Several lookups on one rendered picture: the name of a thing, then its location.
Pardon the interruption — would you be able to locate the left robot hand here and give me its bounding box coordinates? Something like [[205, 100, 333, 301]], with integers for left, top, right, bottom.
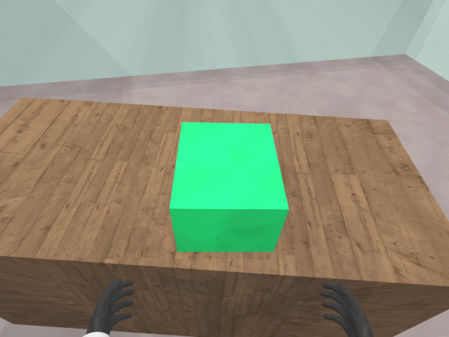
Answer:
[[86, 278, 135, 335]]

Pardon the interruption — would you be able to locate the pedestal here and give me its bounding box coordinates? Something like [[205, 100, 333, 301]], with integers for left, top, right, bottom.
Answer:
[[0, 97, 449, 337]]

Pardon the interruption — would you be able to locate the carton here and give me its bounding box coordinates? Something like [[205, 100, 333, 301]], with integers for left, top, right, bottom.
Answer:
[[169, 122, 289, 252]]

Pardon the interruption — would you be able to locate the right robot hand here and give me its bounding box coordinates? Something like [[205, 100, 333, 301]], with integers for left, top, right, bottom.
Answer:
[[321, 283, 374, 337]]

